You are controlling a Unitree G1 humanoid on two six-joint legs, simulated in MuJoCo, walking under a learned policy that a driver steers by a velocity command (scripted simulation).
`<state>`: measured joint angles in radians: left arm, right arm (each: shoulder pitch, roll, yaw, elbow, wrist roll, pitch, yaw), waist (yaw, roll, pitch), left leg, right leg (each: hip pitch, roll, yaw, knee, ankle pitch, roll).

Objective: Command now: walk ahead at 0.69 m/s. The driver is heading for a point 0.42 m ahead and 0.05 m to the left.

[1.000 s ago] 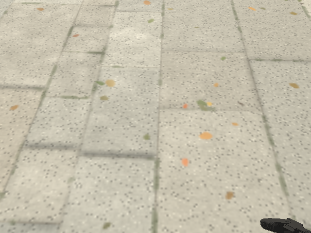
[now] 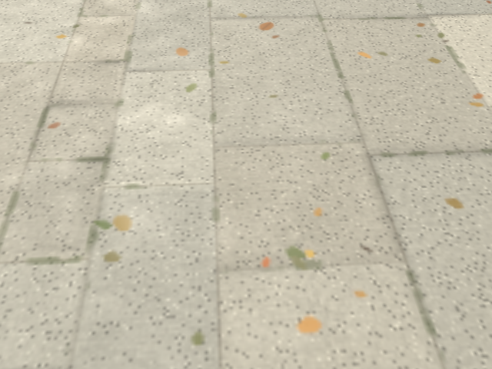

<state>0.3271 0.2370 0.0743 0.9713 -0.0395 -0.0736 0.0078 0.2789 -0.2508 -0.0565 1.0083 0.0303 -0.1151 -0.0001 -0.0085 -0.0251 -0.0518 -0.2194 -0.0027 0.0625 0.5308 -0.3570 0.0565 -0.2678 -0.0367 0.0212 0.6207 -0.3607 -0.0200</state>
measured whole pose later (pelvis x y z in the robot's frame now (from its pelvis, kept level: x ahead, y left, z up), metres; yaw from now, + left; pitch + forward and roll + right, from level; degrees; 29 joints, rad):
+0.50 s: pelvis +0.33 -0.07 -0.02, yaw +0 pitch +2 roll -1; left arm 0.08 0.25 0.04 0.83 0.01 -0.10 -0.05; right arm 0.36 -0.24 -0.04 0.96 0.02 -0.10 -0.02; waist -0.02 0.02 0.08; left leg -0.30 0.03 -0.10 1.32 -0.45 -0.01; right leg -0.50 0.03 -0.07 0.59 -0.11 -0.05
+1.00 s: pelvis +0.49 -0.04 +0.00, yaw +0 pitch +1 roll -1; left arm 0.17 0.23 0.02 1.01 0.01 -0.01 0.03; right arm 0.13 -0.20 -0.05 0.92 -0.01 -0.02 -0.01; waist 0.02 -0.02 0.00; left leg -0.37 0.02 0.01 0.52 -0.17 0.00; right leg -0.19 0.00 -0.05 0.51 -0.34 0.00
